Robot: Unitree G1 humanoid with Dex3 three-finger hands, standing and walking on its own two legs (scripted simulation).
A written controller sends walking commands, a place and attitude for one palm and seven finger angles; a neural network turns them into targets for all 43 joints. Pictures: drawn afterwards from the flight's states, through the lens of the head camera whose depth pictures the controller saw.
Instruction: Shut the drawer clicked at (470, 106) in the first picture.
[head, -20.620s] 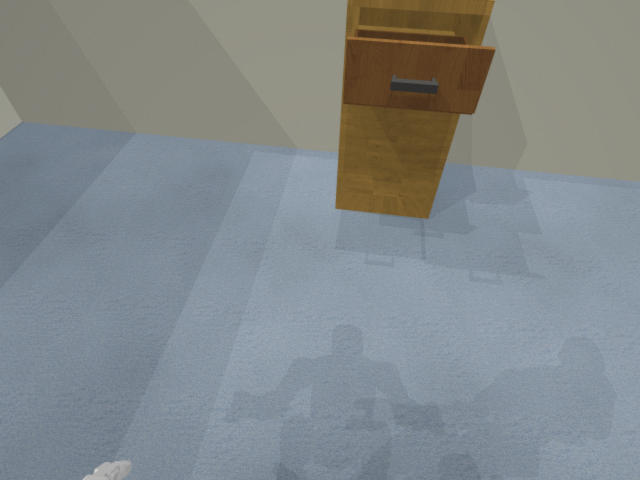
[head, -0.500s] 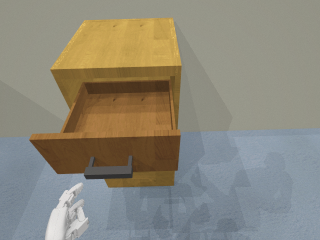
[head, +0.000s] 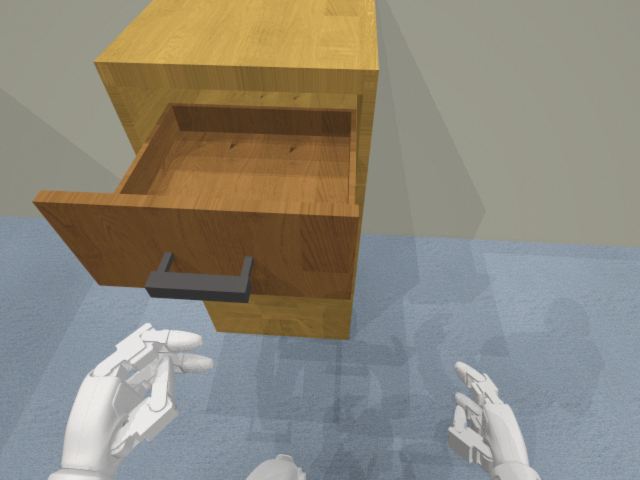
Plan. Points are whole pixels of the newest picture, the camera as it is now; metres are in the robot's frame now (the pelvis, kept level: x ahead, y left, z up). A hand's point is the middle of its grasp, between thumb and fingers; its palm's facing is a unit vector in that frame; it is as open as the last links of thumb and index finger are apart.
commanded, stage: raise the hand and make a fist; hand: left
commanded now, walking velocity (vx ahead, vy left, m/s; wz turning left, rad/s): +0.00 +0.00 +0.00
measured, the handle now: (203, 273) +0.35 +0.19 +0.06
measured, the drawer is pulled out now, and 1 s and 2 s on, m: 0.26 0.26 0.26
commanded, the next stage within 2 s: bring the fist close to the handle in 1.22 s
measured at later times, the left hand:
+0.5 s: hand (160, 408) +0.17 +0.16 +0.12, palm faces -0.01 -1.00 -0.02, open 3.1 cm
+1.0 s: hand (147, 384) +0.17 +0.16 +0.16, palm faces +0.01 -1.00 +0.02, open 3.2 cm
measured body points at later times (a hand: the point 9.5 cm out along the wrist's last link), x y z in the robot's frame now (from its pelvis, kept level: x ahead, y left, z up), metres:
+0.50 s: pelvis +0.01 +0.03 +0.02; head +0.01 +0.02 +0.47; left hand +0.16 +0.22 +0.12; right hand +0.20 -0.21 -0.03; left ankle +0.04 +0.10 -0.67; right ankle +0.00 -0.05 -0.67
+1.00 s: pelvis +0.02 +0.05 +0.03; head +0.01 +0.04 +0.48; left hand +0.17 +0.22 +0.16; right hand +0.21 -0.17 -0.02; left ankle +0.04 +0.10 -0.67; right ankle +0.00 -0.05 -0.67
